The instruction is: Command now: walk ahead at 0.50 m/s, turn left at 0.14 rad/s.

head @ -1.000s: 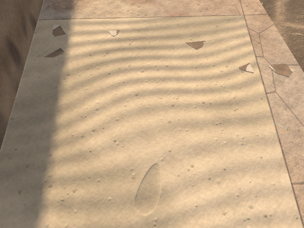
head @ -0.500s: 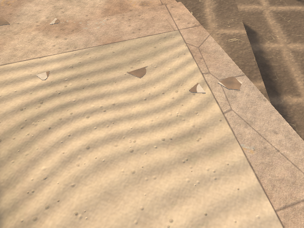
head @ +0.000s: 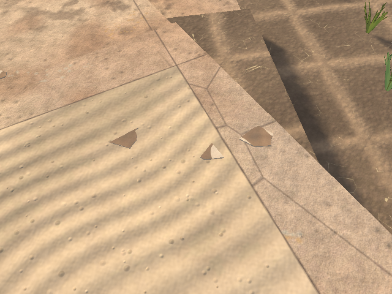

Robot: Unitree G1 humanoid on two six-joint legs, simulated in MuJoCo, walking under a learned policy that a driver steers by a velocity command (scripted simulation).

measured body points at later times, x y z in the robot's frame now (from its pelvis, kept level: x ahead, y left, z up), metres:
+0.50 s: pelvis +0.28 +0.07 -0.02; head +0.32 +0.08 +0.43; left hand +0.28 +0.36 -0.14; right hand +0.50 -0.15 -0.12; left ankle +0.33 +0.15 -0.74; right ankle +0.16 -0.10 -0.63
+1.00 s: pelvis +0.57 +0.11 -0.01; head +0.59 +0.11 +0.44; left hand +0.55 +0.42 -0.09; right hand +0.80 -0.08 -0.12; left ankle +0.42 +0.17 -0.65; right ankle +0.67 +0.04 -0.74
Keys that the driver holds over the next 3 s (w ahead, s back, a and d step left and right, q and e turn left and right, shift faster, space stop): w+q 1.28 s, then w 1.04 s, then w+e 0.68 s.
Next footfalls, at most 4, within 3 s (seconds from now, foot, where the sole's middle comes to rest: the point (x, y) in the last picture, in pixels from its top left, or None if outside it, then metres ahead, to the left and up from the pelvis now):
0.40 left None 0.37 0.16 -0.78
0.86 right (193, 230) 0.70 0.06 -0.78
1.40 left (90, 220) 0.75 0.45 -0.78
1.92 right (85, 144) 1.13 0.53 -0.78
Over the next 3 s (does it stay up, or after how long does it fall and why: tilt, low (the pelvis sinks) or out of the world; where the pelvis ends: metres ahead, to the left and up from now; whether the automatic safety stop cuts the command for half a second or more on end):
stays up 1.33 0.89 -0.02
